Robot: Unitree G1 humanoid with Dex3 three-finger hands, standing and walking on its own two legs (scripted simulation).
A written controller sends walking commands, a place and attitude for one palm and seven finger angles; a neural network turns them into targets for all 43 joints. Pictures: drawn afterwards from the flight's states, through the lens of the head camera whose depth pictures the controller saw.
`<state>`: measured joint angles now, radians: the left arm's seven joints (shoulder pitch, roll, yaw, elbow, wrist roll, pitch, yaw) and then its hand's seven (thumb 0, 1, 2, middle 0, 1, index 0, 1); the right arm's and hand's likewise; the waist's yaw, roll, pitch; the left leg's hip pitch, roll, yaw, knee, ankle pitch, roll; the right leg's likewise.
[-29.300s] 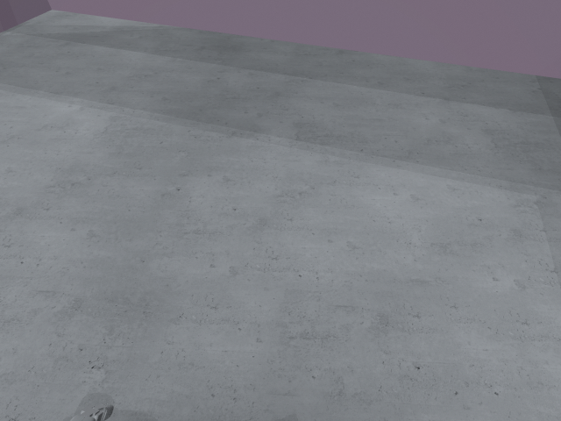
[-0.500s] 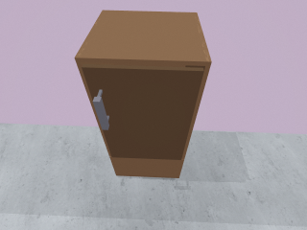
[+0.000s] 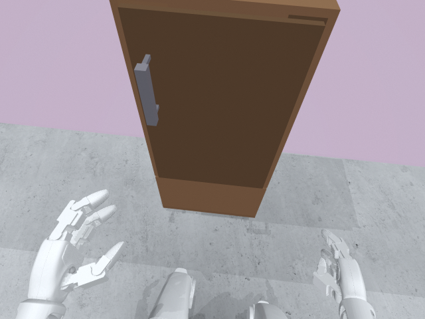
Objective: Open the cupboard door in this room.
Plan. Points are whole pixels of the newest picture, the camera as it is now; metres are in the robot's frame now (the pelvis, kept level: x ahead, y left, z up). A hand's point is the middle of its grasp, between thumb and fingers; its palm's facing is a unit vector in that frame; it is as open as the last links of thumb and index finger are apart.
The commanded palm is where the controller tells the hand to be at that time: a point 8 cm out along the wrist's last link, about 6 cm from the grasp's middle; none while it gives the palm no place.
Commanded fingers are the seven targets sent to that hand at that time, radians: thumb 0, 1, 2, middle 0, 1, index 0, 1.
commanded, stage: raise the hand with hooked fingers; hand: left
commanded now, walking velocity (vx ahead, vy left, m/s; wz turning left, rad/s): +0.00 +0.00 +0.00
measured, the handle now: (150, 91) +0.56 +0.23 +0.08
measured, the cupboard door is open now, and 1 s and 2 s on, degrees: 0 0 0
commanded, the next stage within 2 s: move the hooked fingers beside the handle in 1.54 s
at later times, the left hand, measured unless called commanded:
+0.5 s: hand (85, 222) +0.24 +0.24 +0.07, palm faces +0.02 -1.00 -0.05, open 12.4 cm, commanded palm +0.22 +0.30 +0.08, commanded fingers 0.00 -0.36 0.36 -0.29 -1.11 -0.29 -1.11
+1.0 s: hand (68, 188) +0.29 +0.29 +0.09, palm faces +0.03 -1.00 -0.05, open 14.0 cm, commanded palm +0.27 +0.33 +0.09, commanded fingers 0.00 -0.50 0.30 -0.30 -1.20 -0.30 -1.20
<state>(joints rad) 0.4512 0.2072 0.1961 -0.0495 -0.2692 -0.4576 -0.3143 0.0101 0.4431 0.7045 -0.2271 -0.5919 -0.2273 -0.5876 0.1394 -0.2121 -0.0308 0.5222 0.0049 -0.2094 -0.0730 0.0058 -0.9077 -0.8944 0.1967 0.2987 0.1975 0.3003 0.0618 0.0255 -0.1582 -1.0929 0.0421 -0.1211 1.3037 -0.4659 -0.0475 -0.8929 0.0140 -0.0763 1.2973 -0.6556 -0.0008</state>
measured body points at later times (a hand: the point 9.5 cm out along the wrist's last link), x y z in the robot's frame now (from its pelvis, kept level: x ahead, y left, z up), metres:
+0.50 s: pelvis -0.01 +0.02 +0.02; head +0.05 +0.04 +0.47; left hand +0.23 +0.30 +0.08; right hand +0.14 -0.25 -0.05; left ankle +0.09 +0.14 -0.62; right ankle +0.00 -0.12 -0.62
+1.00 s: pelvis +0.00 +0.02 +0.03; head +0.06 +0.04 +0.48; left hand +0.28 +0.34 +0.09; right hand +0.17 -0.23 -0.05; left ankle +0.09 +0.14 -0.62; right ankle +0.00 -0.13 -0.62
